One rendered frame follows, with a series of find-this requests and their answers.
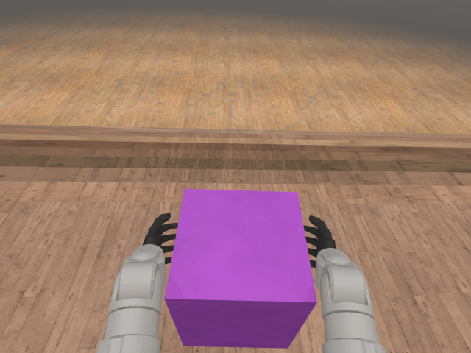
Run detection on carton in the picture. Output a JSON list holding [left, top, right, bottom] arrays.
[[164, 189, 317, 349]]

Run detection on right robot forearm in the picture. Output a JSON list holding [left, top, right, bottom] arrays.
[[315, 248, 386, 353]]

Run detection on left robot hand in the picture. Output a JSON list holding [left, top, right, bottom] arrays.
[[143, 213, 178, 264]]

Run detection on right robot hand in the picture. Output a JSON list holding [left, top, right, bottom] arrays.
[[303, 215, 336, 268]]

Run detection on left robot forearm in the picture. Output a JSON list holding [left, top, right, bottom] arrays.
[[96, 244, 165, 353]]

